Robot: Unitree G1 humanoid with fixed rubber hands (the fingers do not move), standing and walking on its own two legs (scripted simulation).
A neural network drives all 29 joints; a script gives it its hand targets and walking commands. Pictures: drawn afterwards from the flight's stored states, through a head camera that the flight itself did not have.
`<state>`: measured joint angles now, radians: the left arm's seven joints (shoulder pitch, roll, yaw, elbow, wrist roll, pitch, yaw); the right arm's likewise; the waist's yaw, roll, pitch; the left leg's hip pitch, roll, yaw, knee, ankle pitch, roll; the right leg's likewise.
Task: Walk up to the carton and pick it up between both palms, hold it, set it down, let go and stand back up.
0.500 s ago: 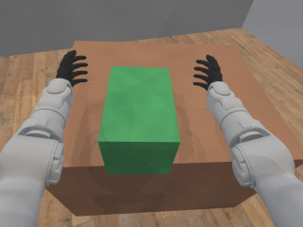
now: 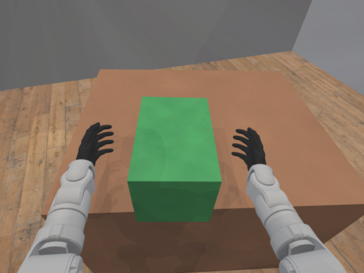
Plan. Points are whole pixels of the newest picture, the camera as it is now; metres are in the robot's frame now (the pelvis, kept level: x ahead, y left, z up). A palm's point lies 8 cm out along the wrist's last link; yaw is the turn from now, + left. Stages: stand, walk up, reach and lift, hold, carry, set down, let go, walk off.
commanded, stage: set down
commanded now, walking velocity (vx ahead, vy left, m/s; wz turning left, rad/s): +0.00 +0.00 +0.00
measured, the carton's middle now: (174, 155) +0.44 +0.02 -0.01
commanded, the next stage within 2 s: let go in 1.86 s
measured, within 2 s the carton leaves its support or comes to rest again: neither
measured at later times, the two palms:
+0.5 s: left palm (80, 211) +0.27 +0.23 +0.01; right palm (261, 210) +0.27 -0.17 +0.00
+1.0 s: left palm (79, 241) +0.22 +0.23 -0.03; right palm (267, 238) +0.22 -0.18 -0.03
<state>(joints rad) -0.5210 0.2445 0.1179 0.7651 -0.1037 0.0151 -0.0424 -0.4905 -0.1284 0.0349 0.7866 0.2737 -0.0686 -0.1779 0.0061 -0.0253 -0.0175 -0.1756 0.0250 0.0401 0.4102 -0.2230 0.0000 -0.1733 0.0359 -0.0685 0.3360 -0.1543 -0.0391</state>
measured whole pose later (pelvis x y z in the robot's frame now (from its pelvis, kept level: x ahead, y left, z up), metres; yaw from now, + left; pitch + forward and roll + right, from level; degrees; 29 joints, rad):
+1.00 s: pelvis +0.00 +0.01 +0.00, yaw +0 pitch -4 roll +0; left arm 0.08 0.24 -0.06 0.58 -0.15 -0.32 0.03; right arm 0.09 -0.10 0.00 0.62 0.14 -0.35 -0.03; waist 0.03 -0.03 0.05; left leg -0.12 0.00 0.05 0.43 -0.25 0.02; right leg -0.14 0.01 -0.06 0.41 -0.21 -0.03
